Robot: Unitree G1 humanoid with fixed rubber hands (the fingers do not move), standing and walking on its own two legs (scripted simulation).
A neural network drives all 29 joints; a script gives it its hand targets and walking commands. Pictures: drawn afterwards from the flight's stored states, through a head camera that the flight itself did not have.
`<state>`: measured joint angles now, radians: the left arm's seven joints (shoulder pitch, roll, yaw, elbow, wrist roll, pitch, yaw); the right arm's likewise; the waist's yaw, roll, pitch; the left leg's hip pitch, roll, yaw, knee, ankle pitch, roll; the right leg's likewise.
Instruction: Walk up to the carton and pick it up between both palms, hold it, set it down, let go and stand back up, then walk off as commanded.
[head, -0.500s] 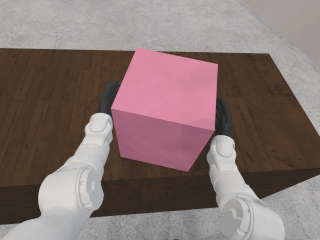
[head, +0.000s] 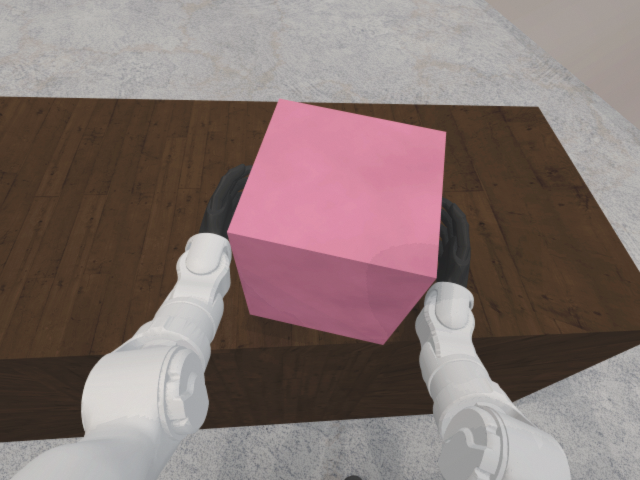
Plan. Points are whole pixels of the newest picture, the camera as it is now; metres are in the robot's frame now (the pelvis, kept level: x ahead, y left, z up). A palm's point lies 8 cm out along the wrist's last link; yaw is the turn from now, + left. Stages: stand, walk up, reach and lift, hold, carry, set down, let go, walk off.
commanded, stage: reach and lift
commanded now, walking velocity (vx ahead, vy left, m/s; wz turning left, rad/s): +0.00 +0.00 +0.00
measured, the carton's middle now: (336, 234) +0.43 -0.05 +0.02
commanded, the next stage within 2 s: none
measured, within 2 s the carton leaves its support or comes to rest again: neither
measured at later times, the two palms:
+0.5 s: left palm (215, 221) +0.42 +0.10 +0.07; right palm (458, 256) +0.36 -0.19 +0.07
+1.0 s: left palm (184, 187) +0.40 +0.12 +0.16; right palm (477, 210) +0.36 -0.18 +0.15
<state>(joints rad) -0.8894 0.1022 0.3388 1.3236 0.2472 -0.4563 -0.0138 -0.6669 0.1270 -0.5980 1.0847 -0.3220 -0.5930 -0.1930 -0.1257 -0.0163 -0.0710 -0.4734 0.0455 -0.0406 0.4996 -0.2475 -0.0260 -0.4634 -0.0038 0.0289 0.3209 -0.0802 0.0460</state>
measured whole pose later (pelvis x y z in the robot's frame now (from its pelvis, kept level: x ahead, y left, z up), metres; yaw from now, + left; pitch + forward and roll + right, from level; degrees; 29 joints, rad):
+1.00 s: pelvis -0.02 +0.00 +0.00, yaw +0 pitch +6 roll -2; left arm -0.95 0.13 0.11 1.19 0.12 0.08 0.07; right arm -0.80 -0.04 -0.20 1.02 0.04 0.03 -0.23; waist -0.10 -0.02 -0.22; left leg -0.36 0.05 -0.04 0.50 -0.23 -0.03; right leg -0.35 0.00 0.03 0.32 -0.07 0.05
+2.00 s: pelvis -0.03 +0.00 +0.00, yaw +1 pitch -1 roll -2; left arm -0.93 0.08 0.24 0.79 0.13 0.59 0.10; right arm -0.96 -0.11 -0.16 1.00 0.14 0.33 -0.18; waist -0.05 -0.01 -0.16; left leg -0.24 0.04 -0.04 0.50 -0.24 -0.03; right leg -0.23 0.00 0.03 0.32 -0.07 0.05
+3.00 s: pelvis -0.03 +0.00 +0.00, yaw +1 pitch -1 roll -2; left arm -0.94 0.08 0.24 0.64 0.13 0.72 0.10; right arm -1.00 -0.16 -0.07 0.89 0.24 0.47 -0.21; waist -0.05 -0.01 -0.17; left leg -0.24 0.04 -0.04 0.50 -0.24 -0.03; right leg -0.23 0.00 0.03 0.32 -0.07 0.05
